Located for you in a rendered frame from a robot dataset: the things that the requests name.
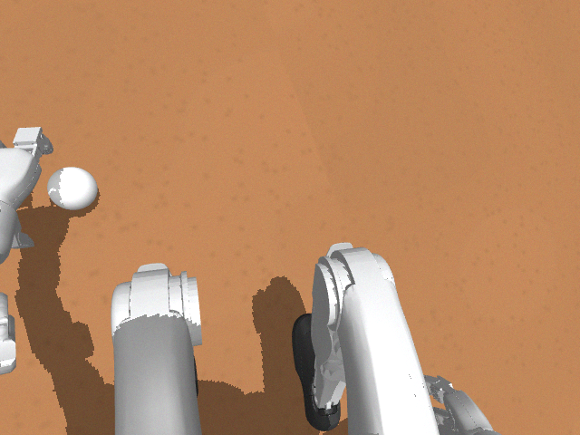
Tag right robot foot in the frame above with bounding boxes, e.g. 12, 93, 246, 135
292, 314, 341, 431

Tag ball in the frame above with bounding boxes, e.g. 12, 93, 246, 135
47, 167, 98, 210

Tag left robot arm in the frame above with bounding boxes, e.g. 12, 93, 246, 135
0, 201, 18, 375

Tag right robot hand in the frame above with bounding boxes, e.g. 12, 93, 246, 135
424, 375, 493, 435

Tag left robot hand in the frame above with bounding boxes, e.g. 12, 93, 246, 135
0, 127, 53, 248

